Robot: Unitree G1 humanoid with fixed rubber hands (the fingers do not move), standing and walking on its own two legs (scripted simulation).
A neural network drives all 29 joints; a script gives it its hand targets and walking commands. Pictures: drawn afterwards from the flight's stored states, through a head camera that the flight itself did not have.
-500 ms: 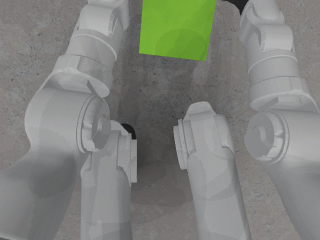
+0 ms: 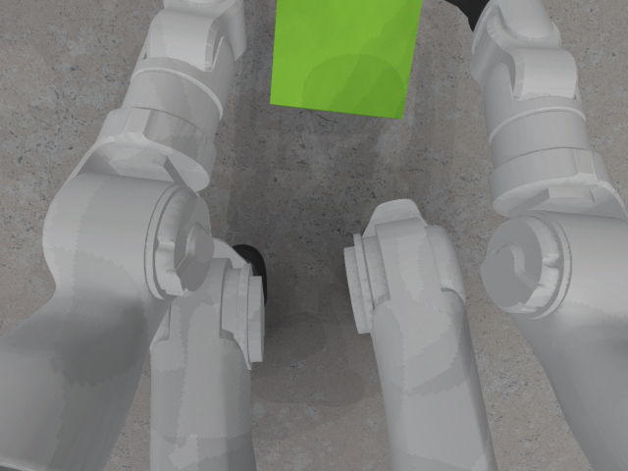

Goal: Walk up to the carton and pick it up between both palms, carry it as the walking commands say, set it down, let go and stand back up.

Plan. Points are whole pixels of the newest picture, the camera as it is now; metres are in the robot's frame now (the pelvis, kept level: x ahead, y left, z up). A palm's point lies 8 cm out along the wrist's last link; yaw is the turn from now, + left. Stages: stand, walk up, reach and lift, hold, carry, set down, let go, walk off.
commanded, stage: set down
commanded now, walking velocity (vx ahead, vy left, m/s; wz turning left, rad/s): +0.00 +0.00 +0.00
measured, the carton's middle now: out of the picture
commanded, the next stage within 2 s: none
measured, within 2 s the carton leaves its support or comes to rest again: neither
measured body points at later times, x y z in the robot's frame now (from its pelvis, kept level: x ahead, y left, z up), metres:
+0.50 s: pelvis +0.00 +0.00 +0.00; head +0.38 -0.05 +0.22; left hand +0.57 +0.01 -0.20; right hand +0.51 -0.23 -0.21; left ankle +0.10 +0.11 -0.34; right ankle +0.10 -0.13 -0.34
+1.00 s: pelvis +0.00 -0.01 +0.00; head +0.38 -0.05 +0.22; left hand +0.57 +0.01 -0.21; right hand +0.51 -0.25 -0.21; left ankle +0.10 +0.11 -0.34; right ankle +0.10 -0.13 -0.34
